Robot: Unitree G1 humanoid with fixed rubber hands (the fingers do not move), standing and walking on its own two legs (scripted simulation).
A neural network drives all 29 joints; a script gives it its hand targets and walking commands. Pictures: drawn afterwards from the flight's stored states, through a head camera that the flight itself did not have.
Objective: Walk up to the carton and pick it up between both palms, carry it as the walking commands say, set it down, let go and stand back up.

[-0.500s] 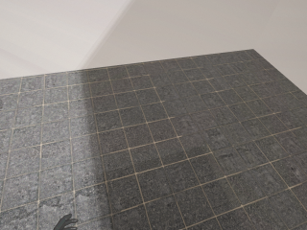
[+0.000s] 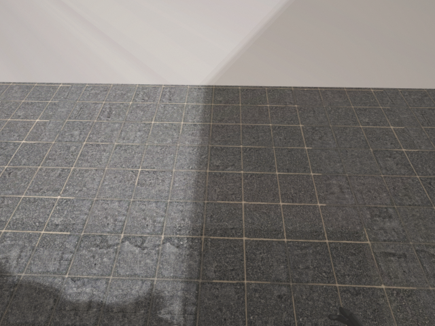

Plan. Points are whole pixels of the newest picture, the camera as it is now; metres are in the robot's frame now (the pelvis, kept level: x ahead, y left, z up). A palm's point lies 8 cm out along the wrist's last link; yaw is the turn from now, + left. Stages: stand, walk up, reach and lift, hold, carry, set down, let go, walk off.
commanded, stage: walk up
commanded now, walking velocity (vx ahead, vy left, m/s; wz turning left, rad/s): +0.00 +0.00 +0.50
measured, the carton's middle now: out of the picture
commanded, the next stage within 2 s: none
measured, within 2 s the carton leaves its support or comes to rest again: neither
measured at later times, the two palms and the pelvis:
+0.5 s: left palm out of the picture +0.07 +0.30 -0.10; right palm out of the picture +0.11 -0.24 -0.11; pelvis -0.02 +0.02 +0.00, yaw +14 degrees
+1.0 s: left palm out of the picture -0.15 +0.28 -0.14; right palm (294, 306) +0.20 -0.13 -0.11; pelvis -0.06 +0.02 -0.01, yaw +31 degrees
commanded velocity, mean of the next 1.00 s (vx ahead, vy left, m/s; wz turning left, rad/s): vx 0.00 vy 0.00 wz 0.50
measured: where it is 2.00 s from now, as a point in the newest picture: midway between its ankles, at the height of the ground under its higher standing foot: outside the picture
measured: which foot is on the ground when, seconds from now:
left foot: up 0.00-0.08, down 0.10-0.56, up 0.58-0.94, down 0.96-1.00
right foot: down 0.00-0.10, up 0.12-0.52, down 0.54-0.96, up 0.98-1.00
